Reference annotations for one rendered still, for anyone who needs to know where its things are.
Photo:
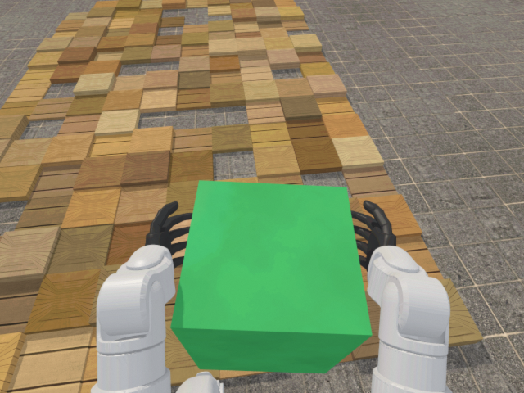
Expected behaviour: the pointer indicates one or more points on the robot left thigh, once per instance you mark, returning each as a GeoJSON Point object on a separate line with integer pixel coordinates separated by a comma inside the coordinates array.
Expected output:
{"type": "Point", "coordinates": [201, 384]}

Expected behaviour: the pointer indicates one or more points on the robot right forearm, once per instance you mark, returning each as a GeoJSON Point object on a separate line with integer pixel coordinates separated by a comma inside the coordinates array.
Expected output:
{"type": "Point", "coordinates": [414, 325]}

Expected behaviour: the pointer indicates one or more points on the robot right hand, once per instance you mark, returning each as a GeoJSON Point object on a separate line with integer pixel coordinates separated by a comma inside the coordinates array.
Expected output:
{"type": "Point", "coordinates": [381, 234]}

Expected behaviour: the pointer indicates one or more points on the robot left forearm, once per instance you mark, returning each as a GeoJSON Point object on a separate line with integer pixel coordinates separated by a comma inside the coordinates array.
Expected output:
{"type": "Point", "coordinates": [131, 324]}

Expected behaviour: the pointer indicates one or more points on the carton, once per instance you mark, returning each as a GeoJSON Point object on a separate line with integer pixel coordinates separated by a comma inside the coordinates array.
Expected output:
{"type": "Point", "coordinates": [271, 279]}

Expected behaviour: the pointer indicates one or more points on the robot left hand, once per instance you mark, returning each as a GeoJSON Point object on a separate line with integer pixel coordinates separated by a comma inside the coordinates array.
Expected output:
{"type": "Point", "coordinates": [161, 235]}

